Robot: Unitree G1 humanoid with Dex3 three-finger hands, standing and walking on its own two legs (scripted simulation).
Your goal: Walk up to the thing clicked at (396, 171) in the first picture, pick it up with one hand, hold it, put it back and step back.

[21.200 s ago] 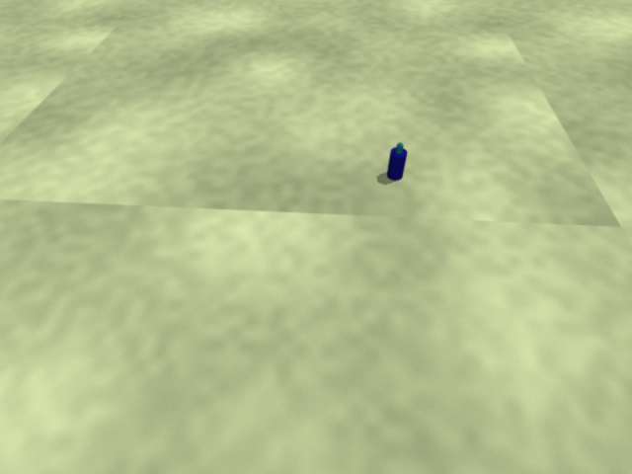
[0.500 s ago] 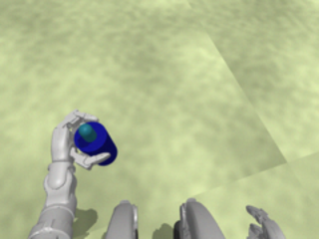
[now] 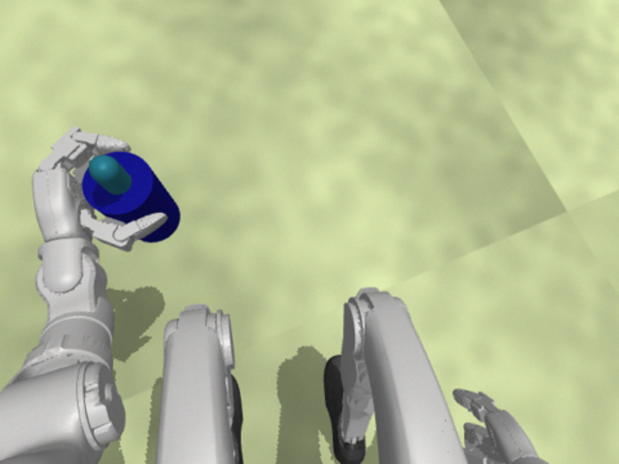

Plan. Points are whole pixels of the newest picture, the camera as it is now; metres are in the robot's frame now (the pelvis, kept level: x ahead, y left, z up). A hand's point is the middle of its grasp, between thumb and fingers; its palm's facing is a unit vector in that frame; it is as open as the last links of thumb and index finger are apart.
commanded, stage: crouch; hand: left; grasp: from the side
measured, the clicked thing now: (131, 195) +0.45 +0.20 -0.06
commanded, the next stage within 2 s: lower in 1.00 s
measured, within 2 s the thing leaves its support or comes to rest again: neither
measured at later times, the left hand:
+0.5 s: hand (137, 204) +0.48 +0.23 -0.18, palm faces +0.14 -0.99 -0.02, open 10.7 cm
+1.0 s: hand (146, 212) +0.49 +0.23 -0.24, palm faces +0.12 -0.99 -0.04, open 10.7 cm
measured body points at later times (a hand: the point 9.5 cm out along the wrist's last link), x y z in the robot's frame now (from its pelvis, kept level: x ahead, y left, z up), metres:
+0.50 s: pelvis -0.01 +0.01 -0.10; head +0.22 +0.07 +0.28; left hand +0.47 +0.28 -0.17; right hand +0.04 -0.27 -0.20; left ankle +0.08 +0.12 -0.41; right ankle +0.09 -0.12 -0.41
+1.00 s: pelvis -0.01 +0.01 -0.13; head +0.24 +0.09 +0.23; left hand +0.48 +0.28 -0.23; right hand +0.04 -0.27 -0.21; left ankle +0.08 +0.12 -0.41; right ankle +0.09 -0.12 -0.41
